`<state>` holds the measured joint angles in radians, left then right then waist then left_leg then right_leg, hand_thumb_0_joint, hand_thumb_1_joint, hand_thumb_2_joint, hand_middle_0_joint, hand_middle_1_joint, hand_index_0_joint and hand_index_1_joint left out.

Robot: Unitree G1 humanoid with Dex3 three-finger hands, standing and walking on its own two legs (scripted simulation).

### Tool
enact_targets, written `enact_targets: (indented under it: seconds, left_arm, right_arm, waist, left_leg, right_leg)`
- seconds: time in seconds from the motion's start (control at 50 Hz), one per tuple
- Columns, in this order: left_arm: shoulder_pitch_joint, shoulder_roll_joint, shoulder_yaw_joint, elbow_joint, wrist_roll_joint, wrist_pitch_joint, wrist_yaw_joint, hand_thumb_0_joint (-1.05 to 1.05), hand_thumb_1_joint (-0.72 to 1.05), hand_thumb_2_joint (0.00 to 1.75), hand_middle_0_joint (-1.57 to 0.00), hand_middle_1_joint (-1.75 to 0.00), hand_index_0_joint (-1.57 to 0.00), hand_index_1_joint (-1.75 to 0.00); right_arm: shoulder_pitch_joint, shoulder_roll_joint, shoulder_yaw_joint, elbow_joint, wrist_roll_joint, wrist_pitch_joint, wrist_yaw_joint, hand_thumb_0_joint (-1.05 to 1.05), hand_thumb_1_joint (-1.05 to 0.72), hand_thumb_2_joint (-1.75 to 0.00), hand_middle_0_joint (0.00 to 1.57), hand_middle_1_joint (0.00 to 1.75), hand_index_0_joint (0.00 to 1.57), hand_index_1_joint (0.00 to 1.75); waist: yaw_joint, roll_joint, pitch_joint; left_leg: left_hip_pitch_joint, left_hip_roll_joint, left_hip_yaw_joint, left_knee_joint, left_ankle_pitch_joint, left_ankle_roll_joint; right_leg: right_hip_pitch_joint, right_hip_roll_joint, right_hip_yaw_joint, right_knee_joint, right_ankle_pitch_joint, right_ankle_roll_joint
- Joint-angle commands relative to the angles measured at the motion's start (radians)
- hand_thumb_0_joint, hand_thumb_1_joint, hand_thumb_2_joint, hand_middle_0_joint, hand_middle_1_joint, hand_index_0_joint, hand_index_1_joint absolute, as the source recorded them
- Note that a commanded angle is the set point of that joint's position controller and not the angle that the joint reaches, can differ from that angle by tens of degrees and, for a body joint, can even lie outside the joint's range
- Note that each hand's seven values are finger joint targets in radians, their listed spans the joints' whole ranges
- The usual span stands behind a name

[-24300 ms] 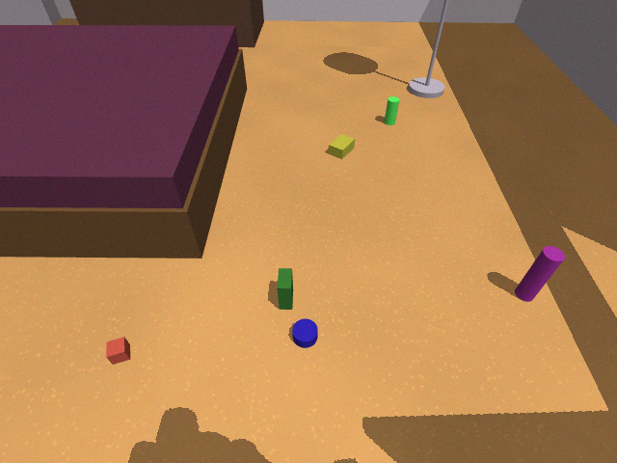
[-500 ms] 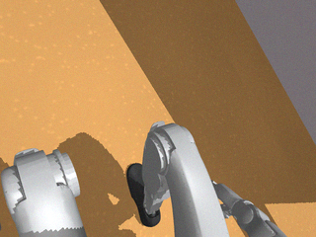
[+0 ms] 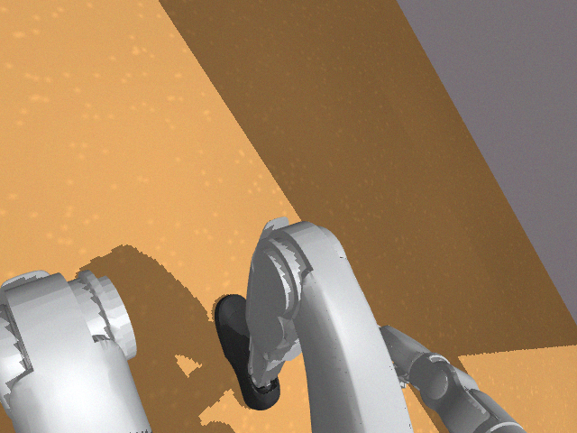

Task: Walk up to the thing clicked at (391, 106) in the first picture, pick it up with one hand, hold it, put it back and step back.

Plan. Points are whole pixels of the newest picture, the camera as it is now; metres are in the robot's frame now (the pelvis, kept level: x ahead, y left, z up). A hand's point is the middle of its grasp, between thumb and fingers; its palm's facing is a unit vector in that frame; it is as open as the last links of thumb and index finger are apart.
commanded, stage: loosen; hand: left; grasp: from the side
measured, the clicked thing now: out of the picture +0.43 +0.31 -0.20
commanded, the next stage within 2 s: open in 0.10 s
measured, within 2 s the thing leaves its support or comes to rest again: rests again in 0.88 s
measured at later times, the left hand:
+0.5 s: hand out of the picture +0.44 +0.31 -0.15, palm faces +0.41 -0.91 +0.00, open 13.6 cm
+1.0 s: hand out of the picture +0.43 +0.37 -0.08, palm faces +0.42 -0.90 -0.03, open 17.5 cm
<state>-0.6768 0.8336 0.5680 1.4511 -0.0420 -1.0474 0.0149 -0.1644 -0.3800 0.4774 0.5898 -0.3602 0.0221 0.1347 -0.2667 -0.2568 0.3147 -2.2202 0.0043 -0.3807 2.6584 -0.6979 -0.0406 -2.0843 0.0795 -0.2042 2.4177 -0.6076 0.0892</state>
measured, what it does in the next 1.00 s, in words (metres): stands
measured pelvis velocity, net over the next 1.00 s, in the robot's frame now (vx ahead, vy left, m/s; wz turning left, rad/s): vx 0.00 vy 0.00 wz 0.02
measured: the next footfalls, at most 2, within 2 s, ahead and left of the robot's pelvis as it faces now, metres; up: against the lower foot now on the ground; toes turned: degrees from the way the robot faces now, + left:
none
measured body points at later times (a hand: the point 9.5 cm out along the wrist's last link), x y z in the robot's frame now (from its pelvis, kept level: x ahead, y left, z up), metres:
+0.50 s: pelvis +0.00 +0.01 +0.00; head +0.23 +0.19 +0.34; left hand +0.42 +0.35 -0.15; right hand +0.16 -0.24 -0.03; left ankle +0.08 +0.13 -0.25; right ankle +0.14 -0.13 -0.25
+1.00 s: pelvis +0.00 +0.00 +0.02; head +0.21 +0.18 +0.38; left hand +0.40 +0.42 -0.07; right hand +0.16 -0.25 -0.03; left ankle +0.08 +0.13 -0.25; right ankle +0.14 -0.13 -0.25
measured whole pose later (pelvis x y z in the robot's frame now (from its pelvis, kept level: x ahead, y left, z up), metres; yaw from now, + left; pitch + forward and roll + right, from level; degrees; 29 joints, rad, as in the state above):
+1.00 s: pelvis +0.00 +0.00 +0.02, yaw +1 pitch +18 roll -16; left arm -0.66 0.81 0.54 1.16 -0.12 -0.86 -0.14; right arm -0.05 -0.35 0.37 0.61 -0.26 0.07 0.12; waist -0.20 -0.17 0.17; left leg -2.24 0.01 -0.33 2.59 -0.70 -0.01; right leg -2.09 0.05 -0.18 2.37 -0.64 0.07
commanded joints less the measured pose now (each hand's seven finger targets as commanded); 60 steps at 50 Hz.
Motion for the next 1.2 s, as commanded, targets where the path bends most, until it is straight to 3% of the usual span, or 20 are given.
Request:
enact_targets:
  seconds: [0.0, 0.1, 0.2, 0.28, 0.42, 0.5, 0.58, 0.62, 0.68, 0.76, 0.82, 0.84, 0.86, 0.92, 0.98, 1.02, 1.04, 1.08, 1.12, 1.18]
  left_arm:
    - [-0.303, 0.263, 0.011, -0.203, -0.013, -0.116, 0.008, 0.0, 0.18, 1.12, -1.21, -1.27, -1.24, -1.27]
    - [-0.337, 0.244, 0.002, -0.213, -0.031, -0.133, 0.006, 0.0, 0.01, 0.72, -1.02, -0.97, -1.05, -0.95]
    - [-0.327, 0.257, -0.006, -0.208, -0.017, -0.141, 0.003, 0.0, -0.19, 0.49, -0.81, -0.7, -0.83, -0.68]
    - [-0.288, 0.214, -0.025, -0.153, -0.013, -0.122, 0.0, 0.0, -0.35, 0.33, -0.56, -0.46, -0.57, -0.46]
    - [-0.206, 0.183, -0.023, -0.106, -0.015, -0.091, -0.008, 0.0, -0.44, 0.21, -0.38, -0.29, -0.38, -0.29]
    - [-0.227, 0.209, -0.004, -0.124, -0.023, -0.098, -0.001, 0.0, -0.48, 0.12, -0.25, -0.16, -0.25, -0.16]
    - [-0.256, 0.186, -0.028, -0.132, -0.029, -0.11, -0.005, 0.0, -0.52, 0.05, -0.08, -0.03, -0.07, -0.03]
    - [-0.267, 0.248, 0.015, -0.178, -0.035, -0.12, -0.005, 0.0, -0.53, 0.05, -0.06, -0.01, -0.05, -0.02]
    - [-0.268, 0.279, 0.037, -0.233, -0.034, -0.116, -0.016, 0.0, -0.54, 0.06, -0.05, -0.02, -0.05, -0.02]
    - [-0.262, 0.346, 0.081, -0.4, -0.024, -0.073, -0.038, 0.0, -0.5, 0.07, -0.04, -0.01, -0.04, -0.01]
    - [-0.203, 0.257, 0.042, -0.459, -0.041, 0.005, -0.093, 0.0, -0.52, 0.06, -0.04, -0.03, -0.05, -0.02]
    - [-0.207, 0.271, 0.047, -0.501, -0.044, 0.032, -0.109, 0.0, -0.54, 0.06, -0.05, -0.03, -0.05, -0.03]
    - [-0.195, 0.215, 0.001, -0.472, -0.05, 0.066, -0.128, 0.0, -0.53, 0.05, -0.05, -0.03, -0.05, -0.02]
    - [-0.177, 0.114, -0.041, -0.423, -0.093, 0.153, -0.17, 0.0, -0.58, 0.05, -0.03, -0.03, -0.04, -0.02]
    - [-0.196, 0.159, 0.0, -0.439, -0.107, 0.199, -0.191, 0.0, -0.59, 0.04, -0.02, -0.04, -0.04, -0.02]
    - [-0.206, 0.145, -0.012, -0.424, -0.102, 0.207, -0.211, 0.0, -0.47, 0.05, -0.03, 0.0, -0.03, 0.0]
    - [-0.187, 0.349, 0.052, -0.4, 0.049, 0.273, -0.167, 0.0, -0.5, 0.06, -0.06, -0.06, -0.06, -0.05]
    - [-0.263, 0.235, -0.002, -0.48, 0.05, 0.329, -0.159, 0.0, -0.51, 0.08, -0.06, -0.06, -0.05, -0.07]
    - [-0.23, 0.28, 0.031, -0.522, 0.078, 0.388, -0.141, 0.0, -0.56, 0.09, -0.08, -0.08, -0.07, -0.09]
    - [-0.256, 0.333, 0.049, -0.609, 0.115, 0.474, -0.114, 0.0, -0.51, 0.08, -0.06, -0.06, -0.05, -0.06]
  right_arm:
    - [0.045, -0.352, -0.106, -0.02, 0.001, 0.011, -0.019, 0.0, -0.92, -0.9, 0.2, 0.3, 0.2, 0.3]
    - [0.038, -0.356, -0.105, -0.023, 0.002, 0.007, -0.018, 0.0, -0.92, -0.9, 0.2, 0.3, 0.2, 0.3]
    - [0.046, -0.355, -0.102, -0.018, -0.003, 0.009, -0.017, 0.0, -0.92, -0.9, 0.2, 0.3, 0.2, 0.3]
    - [0.038, -0.356, -0.106, -0.023, -0.004, 0.014, -0.016, 0.0, -0.92, -0.9, 0.2, 0.3, 0.2, 0.3]
    - [0.035, -0.354, -0.105, -0.047, 0.001, 0.03, -0.012, 0.0, -0.91, -0.9, 0.2, 0.3, 0.2, 0.3]
    - [0.038, -0.35, -0.098, -0.052, 0.002, 0.031, -0.009, 0.0, -0.91, -0.9, 0.2, 0.3, 0.2, 0.3]
    - [0.03, -0.346, -0.095, -0.049, 0.004, 0.03, -0.009, 0.0, -0.9, -0.9, 0.2, 0.3, 0.2, 0.3]
    - [0.035, -0.353, -0.096, -0.054, 0.003, 0.026, -0.012, 0.0, -0.89, -0.9, 0.2, 0.3, 0.2, 0.3]
    - [0.047, -0.35, -0.105, -0.041, 0.006, 0.029, -0.015, 0.0, -0.9, -0.9, 0.2, 0.3, 0.2, 0.3]
    - [0.082, -0.348, -0.14, -0.037, 0.019, 0.04, -0.02, 0.0, -0.89, -0.9, 0.2, 0.3, 0.2, 0.3]
    - [0.138, -0.33, -0.179, -0.015, 0.045, 0.053, -0.025, 0.0, -0.9, -0.9, 0.2, 0.3, 0.2, 0.3]
    - [0.142, -0.334, -0.195, -0.022, 0.058, 0.055, -0.03, 0.0, -0.9, -0.9, 0.2, 0.3, 0.2, 0.3]
    - [0.162, -0.319, -0.202, -0.004, 0.072, 0.06, -0.031, 0.0, -0.89, -0.9, 0.2, 0.3, 0.2, 0.3]
    - [0.18, -0.298, -0.222, -0.007, 0.115, 0.06, -0.038, 0.0, -0.89, -0.9, 0.2, 0.3, 0.2, 0.3]
    - [0.204, -0.288, -0.242, -0.01, 0.143, 0.059, -0.044, 0.0, -0.87, -0.89, 0.2, 0.3, 0.2, 0.3]
    - [0.205, -0.278, -0.249, -0.015, 0.151, 0.062, -0.044, 0.0, -0.79, -0.88, 0.2, 0.3, 0.2, 0.3]
    - [0.241, -0.264, -0.32, 0.032, 0.185, 0.073, -0.048, 0.0, -0.87, -0.91, 0.2, 0.3, 0.2, 0.3]
    - [0.265, -0.243, -0.331, -0.004, 0.201, 0.086, -0.041, 0.0, -0.91, -0.91, 0.2, 0.3, 0.2, 0.3]
    - [0.286, -0.236, -0.361, 0.003, 0.22, 0.096, -0.039, 0.0, -0.94, -0.92, 0.2, 0.3, 0.2, 0.3]
    - [0.322, -0.22, -0.398, 0.002, 0.244, 0.116, -0.045, 0.0, -0.9, -0.9, 0.2, 0.3, 0.2, 0.3]
  waist:
    - [-0.115, 0.562, -0.63]
    - [-0.129, 0.567, -0.606]
    - [-0.126, 0.584, -0.619]
    - [-0.127, 0.571, -0.586]
    - [-0.104, 0.545, -0.557]
    - [-0.108, 0.538, -0.589]
    - [-0.122, 0.535, -0.539]
    - [-0.105, 0.535, -0.588]
    - [-0.078, 0.593, -0.612]
    - [-0.033, 0.696, -0.727]
    - [-0.014, 0.74, -0.769]
    - [-0.005, 0.751, -0.781]
    - [-0.015, 0.742, -0.759]
    - [-0.027, 0.596, -0.681]
    - [0.001, 0.534, -0.691]
    - [0.0, 0.527, -0.674]
    - [0.098, 0.632, -0.77]
    - [0.053, 0.678, -0.854]
    - [0.096, 0.697, -0.89]
    - [0.109, 0.7, -0.952]
  left_leg:
    - [0.401, 0.071, 0.115, -0.312, 0.111, 0.013]
    - [0.401, 0.072, 0.104, -0.321, 0.097, 0.011]
    - [0.426, 0.075, 0.099, -0.324, 0.119, 0.007]
    - [0.422, 0.076, 0.095, -0.332, 0.126, 0.004]
    - [0.403, 0.076, 0.087, -0.351, 0.112, 0.004]
    - [0.391, 0.074, 0.091, -0.332, 0.118, 0.01]
    - [0.368, 0.076, 0.083, -0.342, 0.064, 0.012]
    - [0.374, 0.075, 0.094, -0.326, 0.083, 0.017]
    - [0.408, 0.078, 0.104, -0.344, 0.106, 0.008]
    - [0.484, 0.076, 0.125, -0.368, 0.163, -0.002]
    - [0.525, 0.074, 0.136, -0.411, 0.185, -0.01]
    - [0.533, 0.074, 0.136, -0.422, 0.194, -0.01]
    - [0.505, 0.071, 0.143, -0.428, 0.178, -0.006]
    - [0.381, 0.062, 0.151, -0.426, 0.095, 0.019]
    - [0.345, 0.057, 0.156, -0.426, 0.05, 0.032]
    - [0.334, 0.054, 0.15, -0.438, 0.037, 0.032]
    - [0.451, 0.051, 0.182, -0.493, 0.094, 0.024]
    - [0.516, 0.056, 0.185, -0.507, 0.142, 0.016]
    - [0.546, 0.052, 0.206, -0.542, 0.144, 0.016]
    - [0.553, 0.048, 0.231, -0.567, 0.117, 0.025]
  right_leg:
    - [0.286, 0.024, -0.136, -0.172, 0.163, -0.085]
    - [0.274, 0.025, -0.144, -0.167, 0.159, -0.085]
    - [0.281, 0.027, -0.142, -0.162, 0.172, -0.087]
    - [0.262, 0.025, -0.148, -0.16, 0.176, -0.087]
    - [0.254, 0.027, -0.155, -0.167, 0.158, -0.088]
    - [0.285, 0.032, -0.153, -0.17, 0.169, -0.085]
    - [0.251, 0.033, -0.155, -0.174, 0.129, -0.086]
    - [0.288, 0.035, -0.147, -0.177, 0.147, -0.085]
    - [0.284, 0.03, -0.139, -0.169, 0.153, -0.091]
    - [0.306, 0.024, -0.118, -0.166, 0.189, -0.1]
    - [0.273, 0.014, -0.102, -0.172, 0.19, -0.109]
    - [0.251, 0.012, -0.098, -0.171, 0.193, -0.112]
    - [0.237, 0.009, -0.093, -0.175, 0.182, -0.113]
    - [0.198, 0.004, -0.081, -0.213, 0.13, -0.11]
    - [0.195, 0.001, -0.071, -0.231, 0.095, -0.107]
    - [0.164, -0.004, -0.071, -0.221, 0.077, -0.109]
    - [0.129, -0.015, -0.046, -0.225, 0.081, -0.121]
    - [0.124, -0.018, -0.037, -0.227, 0.112, -0.124]
    - [0.118, -0.026, -0.019, -0.24, 0.098, -0.129]
    - [0.128, -0.028, 0.009, -0.269, 0.071, -0.132]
